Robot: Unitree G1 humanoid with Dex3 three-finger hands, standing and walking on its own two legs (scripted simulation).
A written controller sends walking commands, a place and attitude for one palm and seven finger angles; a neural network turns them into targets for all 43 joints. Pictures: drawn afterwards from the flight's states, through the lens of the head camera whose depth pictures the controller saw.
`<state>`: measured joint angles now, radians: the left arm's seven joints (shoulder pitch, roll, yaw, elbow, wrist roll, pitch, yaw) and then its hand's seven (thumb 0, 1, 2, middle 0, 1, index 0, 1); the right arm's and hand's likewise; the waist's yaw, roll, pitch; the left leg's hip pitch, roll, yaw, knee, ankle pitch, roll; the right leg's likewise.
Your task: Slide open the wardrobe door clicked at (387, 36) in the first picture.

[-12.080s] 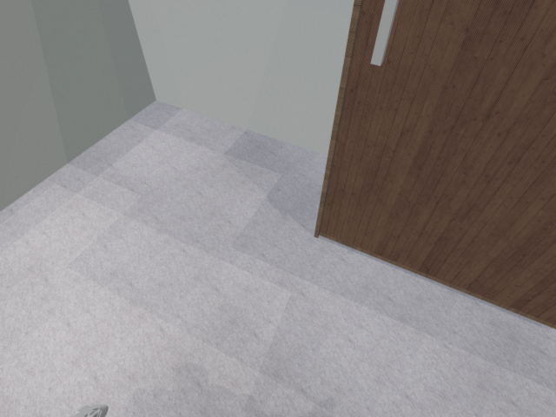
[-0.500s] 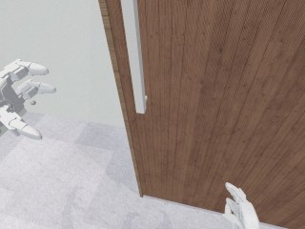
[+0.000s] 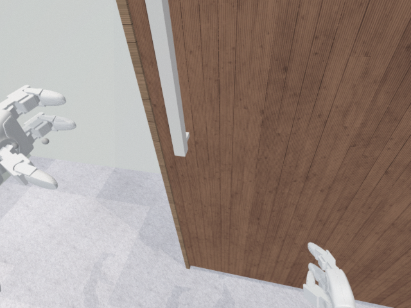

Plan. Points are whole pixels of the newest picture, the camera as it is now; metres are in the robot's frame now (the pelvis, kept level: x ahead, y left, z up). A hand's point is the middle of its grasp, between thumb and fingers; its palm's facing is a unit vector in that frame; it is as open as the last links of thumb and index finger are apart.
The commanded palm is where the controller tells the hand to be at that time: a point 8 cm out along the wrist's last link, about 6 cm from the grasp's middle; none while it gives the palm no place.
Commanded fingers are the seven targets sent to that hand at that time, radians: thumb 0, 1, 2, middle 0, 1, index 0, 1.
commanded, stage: move the hooked fingers beside the handle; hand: left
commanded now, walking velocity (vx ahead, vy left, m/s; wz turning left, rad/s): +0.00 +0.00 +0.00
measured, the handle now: (175, 85) +0.45 +0.10 +0.25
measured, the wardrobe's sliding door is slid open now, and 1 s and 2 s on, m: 0.00 0.00 0.00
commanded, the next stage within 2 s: none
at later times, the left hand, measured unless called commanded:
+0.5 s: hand (72, 127) +0.32 +0.25 +0.24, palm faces -0.04 -0.99 -0.14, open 14.0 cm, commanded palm +0.28 +0.30 +0.25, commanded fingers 0.00 -0.50 0.30 -0.30 -1.20 -0.30 -1.20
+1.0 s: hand (101, 119) +0.35 +0.22 +0.23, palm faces -0.05 -0.99 -0.10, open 14.0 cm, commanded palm +0.32 +0.26 +0.24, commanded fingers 0.00 -0.50 0.30 -0.30 -1.20 -0.30 -1.20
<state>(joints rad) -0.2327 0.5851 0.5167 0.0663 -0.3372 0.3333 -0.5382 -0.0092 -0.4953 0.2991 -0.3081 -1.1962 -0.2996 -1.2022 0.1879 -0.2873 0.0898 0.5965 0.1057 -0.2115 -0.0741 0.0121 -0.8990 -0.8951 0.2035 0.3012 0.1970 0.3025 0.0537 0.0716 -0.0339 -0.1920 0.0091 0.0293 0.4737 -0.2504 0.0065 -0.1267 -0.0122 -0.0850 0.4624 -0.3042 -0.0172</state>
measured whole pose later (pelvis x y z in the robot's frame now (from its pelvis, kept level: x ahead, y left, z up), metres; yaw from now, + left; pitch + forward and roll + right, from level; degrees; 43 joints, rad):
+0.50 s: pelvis +0.01 +0.00 +0.00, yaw -1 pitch -1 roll +0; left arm -0.32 0.54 0.45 0.11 -0.31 0.34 -0.47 -0.01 -0.49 0.30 -0.31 -1.20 -0.30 -1.20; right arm 0.19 -0.27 0.09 0.60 0.10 -0.19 -0.07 0.01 -0.90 -0.89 0.20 0.30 0.20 0.30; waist 0.03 0.06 -0.04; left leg -0.20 0.01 0.04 0.47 -0.26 0.01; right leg -0.14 -0.02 -0.07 0.47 -0.31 -0.01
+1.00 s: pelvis +0.01 +0.00 +0.00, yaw -1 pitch -1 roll +0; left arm -0.43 0.46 0.34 0.17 -0.27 0.35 -0.36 -0.01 -0.50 0.30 -0.31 -1.20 -0.30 -1.20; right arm 0.18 -0.26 0.09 0.61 0.10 -0.15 -0.08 0.01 -0.90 -0.89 0.20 0.30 0.20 0.30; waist 0.02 0.06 -0.04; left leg -0.20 0.00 0.04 0.48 -0.26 0.01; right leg -0.15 -0.02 -0.07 0.48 -0.32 -0.01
